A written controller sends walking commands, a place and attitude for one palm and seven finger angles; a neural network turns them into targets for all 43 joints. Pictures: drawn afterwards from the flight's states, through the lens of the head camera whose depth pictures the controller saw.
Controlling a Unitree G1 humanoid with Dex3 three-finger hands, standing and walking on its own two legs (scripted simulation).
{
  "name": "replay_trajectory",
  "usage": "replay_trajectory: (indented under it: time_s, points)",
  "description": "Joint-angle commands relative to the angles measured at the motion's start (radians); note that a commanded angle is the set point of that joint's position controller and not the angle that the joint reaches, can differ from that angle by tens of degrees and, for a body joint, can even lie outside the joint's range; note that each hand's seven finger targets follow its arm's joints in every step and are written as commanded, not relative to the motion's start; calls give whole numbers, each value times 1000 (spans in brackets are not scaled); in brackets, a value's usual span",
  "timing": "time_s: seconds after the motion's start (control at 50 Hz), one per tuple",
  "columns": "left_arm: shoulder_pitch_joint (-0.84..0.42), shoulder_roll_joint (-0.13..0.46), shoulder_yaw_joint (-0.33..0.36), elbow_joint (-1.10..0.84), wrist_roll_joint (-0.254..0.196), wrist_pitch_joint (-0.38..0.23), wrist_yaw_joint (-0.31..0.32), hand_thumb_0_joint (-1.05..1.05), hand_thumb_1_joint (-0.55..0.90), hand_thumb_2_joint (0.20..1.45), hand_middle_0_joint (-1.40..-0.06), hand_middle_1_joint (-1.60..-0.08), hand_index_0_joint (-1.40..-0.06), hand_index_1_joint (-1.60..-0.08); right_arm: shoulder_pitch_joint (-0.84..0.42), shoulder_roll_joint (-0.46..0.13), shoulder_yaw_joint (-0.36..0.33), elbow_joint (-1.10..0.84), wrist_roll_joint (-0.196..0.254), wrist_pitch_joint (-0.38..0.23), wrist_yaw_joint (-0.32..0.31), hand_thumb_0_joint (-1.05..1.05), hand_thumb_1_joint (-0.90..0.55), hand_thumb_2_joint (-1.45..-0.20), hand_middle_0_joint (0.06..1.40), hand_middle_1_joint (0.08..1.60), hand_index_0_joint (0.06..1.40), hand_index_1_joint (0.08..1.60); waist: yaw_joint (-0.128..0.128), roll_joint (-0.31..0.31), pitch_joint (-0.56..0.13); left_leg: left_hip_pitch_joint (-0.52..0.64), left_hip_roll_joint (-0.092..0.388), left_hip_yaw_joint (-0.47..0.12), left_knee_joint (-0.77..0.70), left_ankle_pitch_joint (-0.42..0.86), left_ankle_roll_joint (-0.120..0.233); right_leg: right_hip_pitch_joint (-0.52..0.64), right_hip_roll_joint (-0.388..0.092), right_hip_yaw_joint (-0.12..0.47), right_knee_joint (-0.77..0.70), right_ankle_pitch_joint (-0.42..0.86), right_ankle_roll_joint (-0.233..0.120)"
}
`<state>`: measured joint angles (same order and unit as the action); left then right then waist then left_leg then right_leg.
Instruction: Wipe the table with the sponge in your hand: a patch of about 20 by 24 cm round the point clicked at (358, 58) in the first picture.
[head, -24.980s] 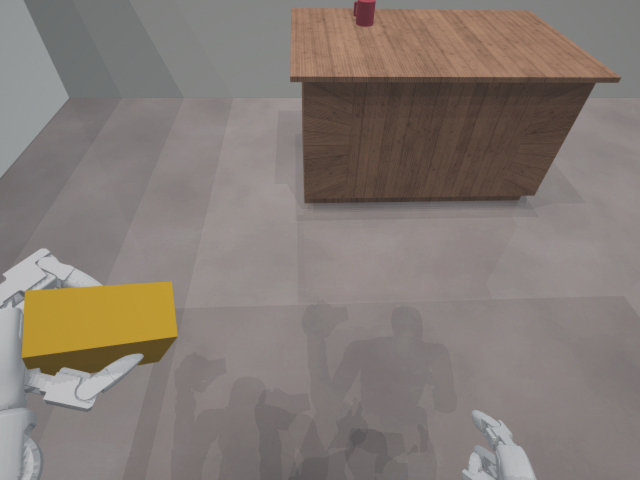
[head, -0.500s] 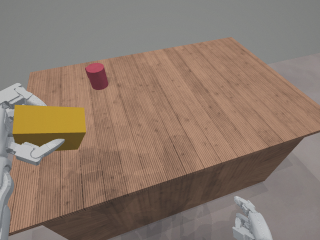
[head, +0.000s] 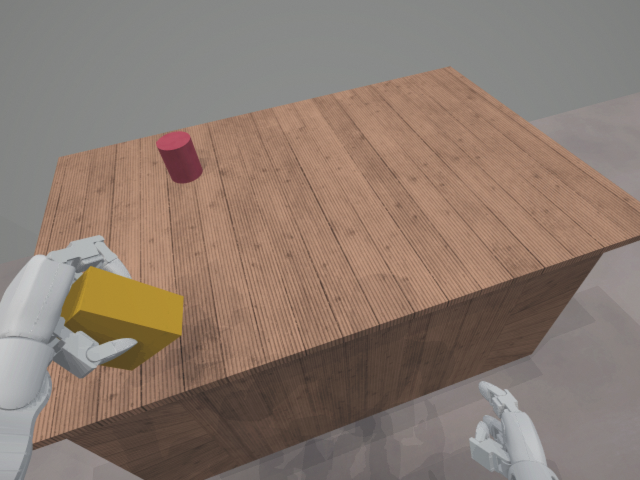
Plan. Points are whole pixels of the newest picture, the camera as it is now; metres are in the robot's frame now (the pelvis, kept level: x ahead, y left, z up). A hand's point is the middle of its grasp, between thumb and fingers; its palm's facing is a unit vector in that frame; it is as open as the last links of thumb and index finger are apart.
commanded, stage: turn the palm down, sponge in hand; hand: left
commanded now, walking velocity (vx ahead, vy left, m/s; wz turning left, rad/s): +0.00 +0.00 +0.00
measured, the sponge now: (128, 326) +0.25 +0.25 +0.09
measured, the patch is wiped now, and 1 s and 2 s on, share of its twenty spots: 0.00 0.00 0.00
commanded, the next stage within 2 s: move the sponge above the wiping area in 1.52 s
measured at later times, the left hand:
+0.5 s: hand (105, 303) +0.26 +0.26 +0.14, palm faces +0.22 -0.33 -0.92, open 9.3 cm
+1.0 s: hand (35, 315) +0.24 +0.34 +0.13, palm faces +0.18 -0.11 -0.98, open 9.3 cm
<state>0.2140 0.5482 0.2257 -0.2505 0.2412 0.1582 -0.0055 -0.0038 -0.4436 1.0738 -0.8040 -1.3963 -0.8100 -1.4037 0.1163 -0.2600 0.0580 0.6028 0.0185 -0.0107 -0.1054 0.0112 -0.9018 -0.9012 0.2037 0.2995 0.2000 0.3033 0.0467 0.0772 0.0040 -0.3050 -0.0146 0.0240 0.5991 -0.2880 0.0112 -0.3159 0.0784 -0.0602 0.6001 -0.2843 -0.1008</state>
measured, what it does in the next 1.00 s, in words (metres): stands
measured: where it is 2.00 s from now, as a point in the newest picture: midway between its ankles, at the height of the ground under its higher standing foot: outside the picture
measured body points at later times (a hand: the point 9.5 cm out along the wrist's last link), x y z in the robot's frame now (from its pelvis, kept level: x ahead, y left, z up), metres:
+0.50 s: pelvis +0.02 +0.00 +0.00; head +0.02 -0.03 +0.44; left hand +0.24 +0.28 +0.19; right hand +0.23 -0.24 -0.09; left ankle +0.02 +0.12 -0.73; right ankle +0.02 -0.05 -0.73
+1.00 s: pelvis +0.01 +0.04 +0.01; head -0.01 +0.00 +0.46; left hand +0.23 +0.34 +0.18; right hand +0.25 -0.16 -0.07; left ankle +0.02 +0.12 -0.73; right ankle +0.02 -0.05 -0.73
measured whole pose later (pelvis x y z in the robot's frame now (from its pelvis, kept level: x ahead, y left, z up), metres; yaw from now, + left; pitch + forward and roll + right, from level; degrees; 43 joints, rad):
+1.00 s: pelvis +0.01 +0.04 +0.01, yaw -1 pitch -2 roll +0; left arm 0.14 0.51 0.02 -0.19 0.80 0.42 0.09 0.00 -0.45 1.08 -0.81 -1.40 -0.81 -1.40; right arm 0.02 -0.25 0.07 0.65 0.05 0.07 -0.08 0.01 -0.90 -0.90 0.20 0.30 0.20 0.30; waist 0.12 0.10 -0.02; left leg -0.21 -0.06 0.01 0.49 -0.25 0.06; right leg -0.22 0.06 -0.01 0.48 -0.23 -0.05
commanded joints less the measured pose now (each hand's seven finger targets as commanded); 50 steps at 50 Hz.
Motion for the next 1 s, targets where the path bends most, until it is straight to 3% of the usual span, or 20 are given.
replay_trajectory:
  time_s: [0.0, 0.02, 0.1, 0.12, 0.2, 0.28, 0.3, 0.34, 0.4, 0.42, 0.48, 0.54, 0.62, 0.68, 0.74, 0.8, 0.82, 0.9, 0.92, 0.98]
  points:
    - [0, 357, 358, -262, 15, -149, 75, 0, 100, 1300, -1200, -1600, -1200, -1600, -133, -101, -65, -167, -16, -59, -4, 0, -900, -900, 200, 300, 200, 300, 79, -118, -223, -32, -2, -39, -6, 138, 15, 177, -135, 276, -157, 108, 101]
    - [4, 283, 302, -271, 16, -150, 84, 0, 100, 1300, -1200, -1600, -1200, -1600, -135, -87, -60, -172, -16, -54, 5, 0, -900, -900, 200, 300, 200, 300, 70, -86, -226, -54, -1, -38, 0, 147, 10, 192, -156, 278, -134, 176, 106]
    - [59, 310, 304, -200, 61, -72, 120, 0, 100, 1300, -1200, -1600, -1200, -1600, -93, -123, -79, -161, 2, -29, 12, 0, -900, -900, 200, 300, 200, 300, 44, 17, -155, -81, -3, -35, 37, 124, 1, 128, -166, 342, -139, 205, 97]
    - [29, 264, 243, -195, 67, -46, 117, 0, 100, 1300, -1200, -1600, -1200, -1600, -96, -121, -76, -173, 4, -23, 10, 0, -900, -900, 200, 300, 200, 300, 31, -2, -145, -103, 0, -38, 43, 105, 2, 127, -182, 343, -139, 188, 105]
    - [-60, 295, 187, -219, 120, -17, 92, 0, 100, 1300, -1200, -1600, -1200, -1600, -121, -136, -77, -187, 17, -25, -12, 0, -900, -900, 200, 300, 200, 300, -1, -89, -133, -106, -12, -54, 71, 82, 15, 96, -180, 386, -154, 149, 118]
    - [-50, 273, 135, -333, 192, -87, 94, 0, 100, 1300, -1200, -1600, -1200, -1600, -107, -128, -90, -193, 4, -41, -30, 0, -900, -900, 200, 300, 200, 300, 5, -89, -255, -25, -22, -59, 58, 158, 39, 108, -148, 317, -112, 228, 112]
    - [-54, 305, 162, -361, 212, -103, 109, 0, 100, 1300, -1200, -1600, -1200, -1600, -126, -121, -86, -194, 6, -51, -32, 0, -900, -900, 200, 300, 200, 300, 11, -77, -259, -9, -25, -63, 62, 178, 40, 106, -137, 333, -108, 251, 102]
    - [33, 296, 184, -346, 245, -112, 138, 0, 100, 1300, -1200, -1600, -1200, -1600, -98, -116, -93, -186, -5, -50, -28, 0, -900, -900, 200, 300, 200, 300, 29, -81, -305, 2, -21, -59, 50, 222, 40, 133, -133, 284, -70, 359, 102]
    - [106, 352, 274, -282, 276, -52, 186, 0, 100, 1300, -1200, -1600, -1200, -1600, -114, -123, -96, -176, 4, -32, -16, 0, -900, -900, 200, 300, 200, 300, 62, -56, -280, -17, -24, -54, 34, 251, 31, 145, -114, 272, -49, 432, 79]
    - [78, 272, 200, -282, 278, -16, 190, 0, 100, 1300, -1200, -1600, -1200, -1600, -124, -114, -91, -182, 6, -18, -11, 0, -900, -900, 200, 300, 200, 300, 58, -31, -276, -19, -22, -44, 18, 261, 29, 143, -113, 235, -46, 426, 79]
    - [31, 264, 163, -223, 285, 105, 192, 0, 100, 1300, -1200, -1600, -1200, -1600, -152, -124, -82, -179, 19, 9, -8, 0, -900, -900, 200, 300, 200, 300, 61, 3, -184, -15, -8, -47, -26, 240, 21, 95, -95, 198, -86, 279, 68]
    - [-18, 225, 65, -166, 316, 205, 143, 0, 100, 1300, -1200, -1600, -1200, -1600, -187, -128, -60, -193, 33, 24, -9, 0, -900, -900, 200, 300, 200, 300, 45, -57, -130, -8, -8, -54, -60, 201, 30, 83, -89, 182, -130, 187, 72]
    - [-113, 155, -93, -230, 398, 221, 59, 0, 100, 1300, -1200, -1600, -1200, -1600, -228, -115, -45, -220, 37, 14, -19, 0, -900, -900, 200, 300, 200, 300, 17, -75, -143, 57, -13, -62, -86, 178, 49, 85, -84, 182, -168, 119, 69]
    - [-166, 197, -82, -297, 471, 156, 46, 0, 100, 1300, -1200, -1600, -1200, -1600, -216, -107, -44, -208, 14, 1, -21, 0, -900, -900, 200, 300, 200, 300, 33, -57, -200, 115, -10, -80, -108, 202, 55, 94, -78, 173, -170, 125, 63]
    - [-184, 256, -7, -319, 552, 92, 88, 0, 100, 1300, -1200, -1600, -1200, -1600, -216, -92, -44, -182, -5, -17, -16, 0, -900, -900, 200, 300, 200, 300, 64, 5, -258, 157, -5, -101, -121, 247, 46, 123, -66, 181, -163, 144, 41]
    - [-189, 316, 80, -259, 612, 101, 146, 0, 100, 1300, -1200, -1600, -1200, -1600, -243, -98, -42, -148, -8, -5, -2, 0, -900, -900, 200, 300, 200, 300, 95, 68, -230, 136, 2, -138, -157, 262, 24, 150, -49, 203, -167, 146, 11]
    - [-189, 226, 17, -221, 606, 120, 156, 0, 100, 1300, -1200, -1600, -1200, -1600, -245, -83, -41, -148, -2, 0, 2, 0, -900, -900, 200, 300, 200, 300, 87, 40, -217, 122, 2, -125, -160, 261, 21, 153, -59, 166, -168, 144, 20]
    - [-220, 184, -32, -75, 592, 243, 149, 0, 100, 1300, -1200, -1600, -1200, -1600, -322, -100, -33, -125, 22, 25, 12, 0, -900, -900, 200, 300, 200, 300, 83, 1, -118, 99, 0, -128, -205, 179, 9, 123, -57, 180, -217, 73, 18]
    - [-211, 118, -106, -71, 575, 271, 130, 0, 100, 1300, -1200, -1600, -1200, -1600, -320, -98, -33, -137, 28, 27, 15, 0, -900, -900, 200, 300, 200, 300, 69, -13, -112, 92, 1, -114, -212, 167, 13, 143, -65, 151, -219, 72, 27]
    - [-266, 97, -206, -86, 602, 321, 60, 0, 100, 1300, -1200, -1600, -1200, -1600, -342, -103, -26, -141, 31, 31, 14, 0, -900, -900, 200, 300, 200, 300, 55, -7, -121, 114, -3, -129, -238, 159, 20, 158, -68, 149, -226, 86, 32]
